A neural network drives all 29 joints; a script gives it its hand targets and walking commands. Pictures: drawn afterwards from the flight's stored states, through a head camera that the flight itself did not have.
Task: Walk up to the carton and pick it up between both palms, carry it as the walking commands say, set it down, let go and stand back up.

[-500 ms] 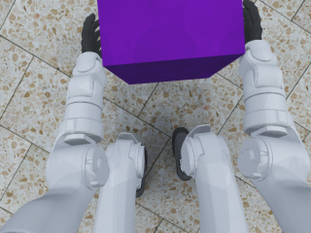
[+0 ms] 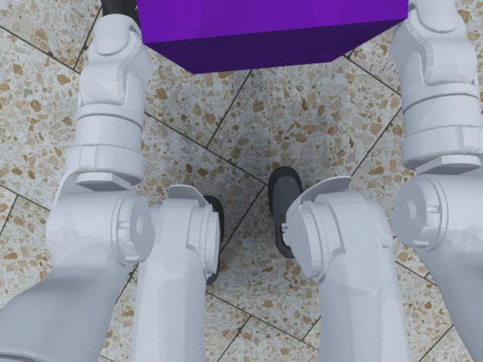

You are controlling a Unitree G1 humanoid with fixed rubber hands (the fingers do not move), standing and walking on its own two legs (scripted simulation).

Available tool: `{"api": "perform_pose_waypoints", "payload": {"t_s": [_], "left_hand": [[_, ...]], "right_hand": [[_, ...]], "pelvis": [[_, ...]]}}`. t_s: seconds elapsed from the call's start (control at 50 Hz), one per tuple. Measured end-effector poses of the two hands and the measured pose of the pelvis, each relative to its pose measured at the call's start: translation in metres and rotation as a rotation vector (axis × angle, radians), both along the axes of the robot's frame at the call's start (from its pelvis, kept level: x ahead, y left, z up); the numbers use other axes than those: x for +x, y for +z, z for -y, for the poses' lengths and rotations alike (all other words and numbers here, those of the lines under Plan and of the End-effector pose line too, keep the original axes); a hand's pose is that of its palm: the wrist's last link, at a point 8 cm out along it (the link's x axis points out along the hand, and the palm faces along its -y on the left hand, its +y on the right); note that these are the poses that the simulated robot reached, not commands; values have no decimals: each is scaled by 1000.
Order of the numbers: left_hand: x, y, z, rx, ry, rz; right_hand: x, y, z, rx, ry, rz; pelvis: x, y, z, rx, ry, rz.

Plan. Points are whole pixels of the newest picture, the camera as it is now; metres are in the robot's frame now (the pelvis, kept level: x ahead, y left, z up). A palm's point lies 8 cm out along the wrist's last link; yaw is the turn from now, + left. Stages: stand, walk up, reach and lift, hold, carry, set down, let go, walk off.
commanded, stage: set down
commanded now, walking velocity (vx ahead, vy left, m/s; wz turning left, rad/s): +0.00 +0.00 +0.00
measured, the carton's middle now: out of the picture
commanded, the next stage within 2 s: none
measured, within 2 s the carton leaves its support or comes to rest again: rests again in 1.68 s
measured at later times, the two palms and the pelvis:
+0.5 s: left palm (128, 31) +0.52 +0.12 -0.19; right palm (402, 2) +0.52 -0.22 -0.17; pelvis +0.00 +0.00 -0.01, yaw +0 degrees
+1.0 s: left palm (130, 33) +0.52 +0.12 -0.20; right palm (398, 7) +0.52 -0.22 -0.18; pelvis +0.00 +0.00 -0.01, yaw +0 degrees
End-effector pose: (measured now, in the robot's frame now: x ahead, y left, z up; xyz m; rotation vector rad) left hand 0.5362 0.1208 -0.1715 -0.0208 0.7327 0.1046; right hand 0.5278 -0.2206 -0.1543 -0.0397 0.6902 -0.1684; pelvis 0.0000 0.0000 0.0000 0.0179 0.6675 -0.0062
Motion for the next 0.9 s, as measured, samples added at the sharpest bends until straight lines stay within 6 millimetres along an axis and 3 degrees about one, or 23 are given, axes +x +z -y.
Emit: {"api": "perform_pose_waypoints", "payload": {"t_s": [0.14,0.9], "left_hand": [[-10,-12,0,2,-3,-55],[-14,-24,-4,13,-7,-65]], "right_hand": [[-8,-11,0,10,-4,-56],[-7,-22,-4,12,6,-73]], "pelvis": [[0,-2,0,0,1,6],[3,-10,1,-3,6,22]]}}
